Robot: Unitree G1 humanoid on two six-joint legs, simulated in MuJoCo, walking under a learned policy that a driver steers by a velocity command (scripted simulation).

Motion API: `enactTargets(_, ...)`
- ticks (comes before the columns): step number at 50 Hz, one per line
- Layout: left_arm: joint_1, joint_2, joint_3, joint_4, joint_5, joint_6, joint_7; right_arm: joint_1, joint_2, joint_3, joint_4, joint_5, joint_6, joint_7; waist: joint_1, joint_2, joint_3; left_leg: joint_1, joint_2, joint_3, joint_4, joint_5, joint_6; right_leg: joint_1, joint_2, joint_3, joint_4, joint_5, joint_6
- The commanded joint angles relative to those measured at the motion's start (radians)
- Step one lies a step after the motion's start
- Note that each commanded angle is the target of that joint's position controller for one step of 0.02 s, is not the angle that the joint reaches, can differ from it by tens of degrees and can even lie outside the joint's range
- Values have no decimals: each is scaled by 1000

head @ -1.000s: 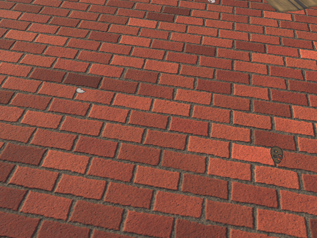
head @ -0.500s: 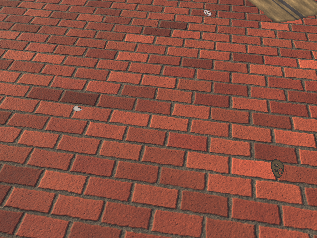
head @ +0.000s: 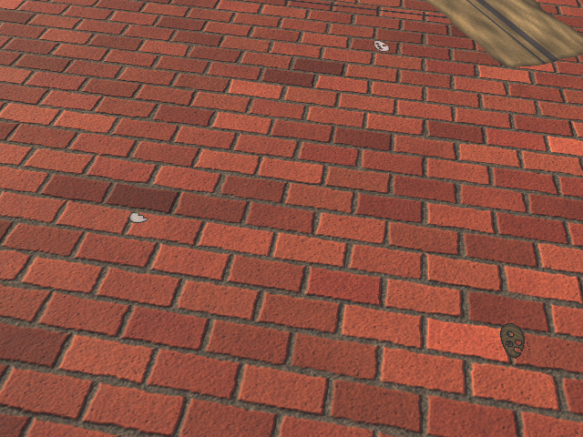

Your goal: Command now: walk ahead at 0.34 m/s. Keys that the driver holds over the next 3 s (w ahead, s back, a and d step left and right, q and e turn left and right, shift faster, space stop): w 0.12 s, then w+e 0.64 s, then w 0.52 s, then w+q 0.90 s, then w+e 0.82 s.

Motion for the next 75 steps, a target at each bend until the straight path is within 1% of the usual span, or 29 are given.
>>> enactTargets(1,-197,49,2,-153,-3,-49,0,369,-242,-55,66,-11,-27,16,-167,366,25,441,388,-759,-430,-138,235,-611,105,-24,436,-108,-20)
enactTargets(2,-197,87,13,-153,-19,-60,-6,278,-163,-25,45,-25,-41,18,-107,212,68,401,412,-751,-417,-142,233,-685,38,63,598,-97,-44)
enactTargets(4,-170,79,14,-131,-19,-71,-19,158,-112,-4,-2,-22,-50,23,-52,117,94,344,328,-516,-421,-60,161,-701,-39,57,612,96,-85)
enactTargets(7,-194,78,28,-129,-2,-62,-32,174,-67,19,-2,-29,-33,17,-39,130,86,301,245,-280,-443,235,102,-627,-77,9,480,232,-67)
enactTargets(12,-375,14,1,-203,0,-37,-46,207,-127,15,-3,-44,-22,-15,-68,110,124,219,224,-104,-492,361,94,-600,-47,-32,205,398,-29)
enactTargets(18,-507,36,-10,-279,-2,-33,-82,236,-149,5,3,-25,-22,-19,-67,104,160,286,273,27,-484,472,73,-513,-8,-71,12,455,-90)
enactTargets(20,-480,65,3,-290,2,-36,-94,209,-178,-3,-13,-27,-12,-22,-25,128,105,352,286,67,-363,829,52,-424,41,-117,11,378,-128)
enactTargets(22,-281,135,43,-250,-1,-31,-99,174,-205,-12,-38,-35,9,-30,90,167,-33,352,272,107,-61,1142,21,-172,120,-162,12,318,-170)
enactTargets(23,-120,193,75,-209,-4,-23,-89,165,-207,-8,-59,-38,12,-32,166,145,-116,198,238,114,183,1062,-11,91,118,-101,-19,326,-206)
enactTargets(24,10,296,101,-201,8,-14,-70,223,-122,18,-104,-52,-8,-19,143,-75,-261,-206,112,111,598,521,-70,487,-139,353,-51,193,-345)
enactTargets(25,7,283,88,-205,9,-14,-66,234,-58,43,-118,-36,-56,2,100,-164,-394,-424,-49,-79,855,-196,-78,608,-316,852,-296,19,-460)
enactTargets(27,-100,177,58,-218,16,-34,-63,34,-177,9,-188,19,-106,9,93,-47,-150,-544,67,-163,841,-55,-17,363,-231,594,-354,107,-341)
enactTargets(28,-182,147,46,-240,18,-43,-69,17,-178,1,-186,5,-106,-3,39,56,-76,-483,108,-155,749,7,-18,184,-184,474,-373,223,-314)
enactTargets(31,-253,125,35,-271,25,-49,-65,57,-156,-15,-199,-26,-60,-18,-46,28,-24,-321,160,-152,578,48,-48,-77,-104,321,-419,347,-294)
enactTargets(36,-131,182,48,-258,18,-47,-27,-152,-133,-15,-291,-48,-40,-29,6,-3,35,-354,115,-115,216,322,-112,-171,-42,233,-434,372,-265)
enactTargets(44,12,162,41,-206,10,-28,-11,-333,-143,0,-365,-27,-71,19,84,-35,22,-307,58,-115,-110,421,-74,53,-107,299,-298,368,-215)
enactTargets(47,3,183,46,-210,18,-15,-8,-241,-182,-12,-355,-27,-84,23,21,-73,-11,-178,26,-76,-168,288,-17,131,-119,320,-184,617,-191)
enactTargets(48,-14,161,37,-221,23,-16,-12,-107,-220,-30,-321,-35,-88,18,-42,-59,-108,22,47,-91,-158,316,28,99,-65,281,-37,734,-168)
enactTargets(49,-26,130,21,-247,38,-18,-15,80,-277,-44,-297,-44,-87,13,-119,25,-263,305,205,-260,-121,332,100,-50,4,207,240,575,-132)
enactTargets(50,146,42,-4,-235,11,-36,-26,191,-345,-69,-242,-37,-70,20,-63,358,-382,666,414,-702,-189,147,276,-446,163,114,577,-9,-51)
enactTargets(51,110,134,8,-224,-7,-45,-23,189,-238,-44,-243,-13,-64,25,-94,271,-321,649,420,-818,-278,-73,249,-594,114,177,687,-132,-58)
enactTargets(52,-21,193,23,-252,-14,-51,-23,110,-181,-27,-263,-13,-61,23,-105,166,-158,509,374,-668,-299,-71,194,-644,69,169,705,-43,-63)
enactTargets(53,-92,180,20,-271,-2,-52,-20,35,-172,-19,-280,-24,-54,22,-76,75,-79,367,331,-548,-324,40,167,-614,19,117,667,40,-59)
enactTargets(55,-118,151,25,-285,23,-50,-22,-11,-142,-6,-280,-39,-52,27,-27,89,-14,206,264,-415,-371,230,154,-544,-40,88,555,120,-48)
enactTargets(63,-276,66,-2,-345,27,-42,-31,73,-199,-19,-225,-17,-37,10,-46,111,15,120,196,-178,-458,443,142,-497,-52,4,133,404,-2)
enactTargets(69,-443,92,0,-408,13,-61,-55,178,-213,-20,-177,0,-12,1,-77,117,58,186,235,-223,-395,391,120,-419,3,10,-79,464,-14)
enactTargets(73,-224,185,45,-353,21,-76,-49,147,-223,-23,-187,-7,4,-7,61,122,-72,167,192,-216,-134,580,60,-49,31,-8,-156,380,-73)
enactTargets(74,-42,253,66,-325,38,-77,-38,127,-174,-3,-220,-25,1,-6,137,50,-222,-6,125,-170,144,413,22,243,-123,134,-107,397,-134)
enactTargets(75,37,334,84,-304,46,-61,-36,266,-49,31,-237,-19,-16,-5,89,-220,-373,-378,-19,-85,500,-130,-42,589,-376,535,-165,297,-275)
Next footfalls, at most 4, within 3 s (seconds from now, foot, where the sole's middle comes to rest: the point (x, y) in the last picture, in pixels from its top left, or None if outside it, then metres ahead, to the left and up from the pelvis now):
0.46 right None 0.39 -0.14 -0.76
0.96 left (310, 363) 0.72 -0.04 -0.76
1.48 right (435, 310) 0.88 -0.38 -0.76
2.00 left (351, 220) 1.21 -0.17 -0.76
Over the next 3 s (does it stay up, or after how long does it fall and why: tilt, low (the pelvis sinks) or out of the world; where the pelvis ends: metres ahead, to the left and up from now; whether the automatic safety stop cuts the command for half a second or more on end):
stays up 1.62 -0.30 0.01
